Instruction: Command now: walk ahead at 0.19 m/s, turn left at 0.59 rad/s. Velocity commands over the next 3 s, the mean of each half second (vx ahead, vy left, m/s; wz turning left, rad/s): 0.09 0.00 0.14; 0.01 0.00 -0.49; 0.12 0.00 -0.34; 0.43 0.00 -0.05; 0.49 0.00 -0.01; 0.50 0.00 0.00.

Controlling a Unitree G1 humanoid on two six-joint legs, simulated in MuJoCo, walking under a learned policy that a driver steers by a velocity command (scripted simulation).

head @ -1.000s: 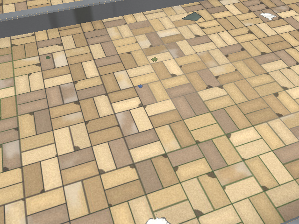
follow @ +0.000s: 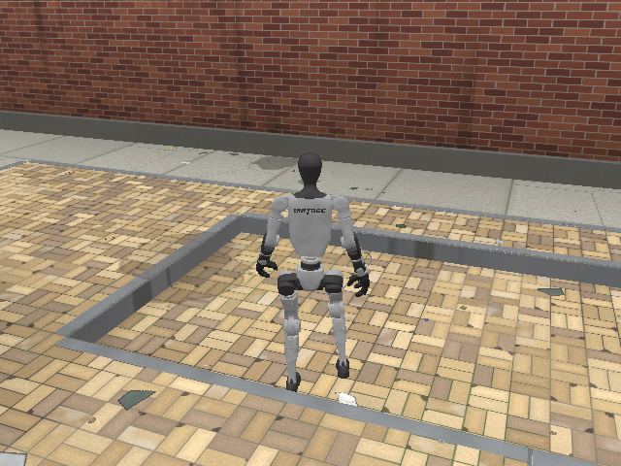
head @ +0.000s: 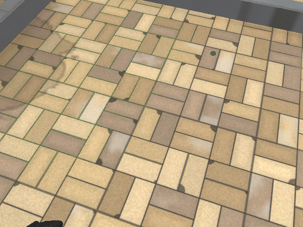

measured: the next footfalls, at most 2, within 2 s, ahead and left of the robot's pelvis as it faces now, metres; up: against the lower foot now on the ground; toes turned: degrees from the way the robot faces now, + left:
right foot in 0.10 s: +0.21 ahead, -0.15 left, +0.00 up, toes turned +6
left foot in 0.40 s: +0.14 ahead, +0.09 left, +0.00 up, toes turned +0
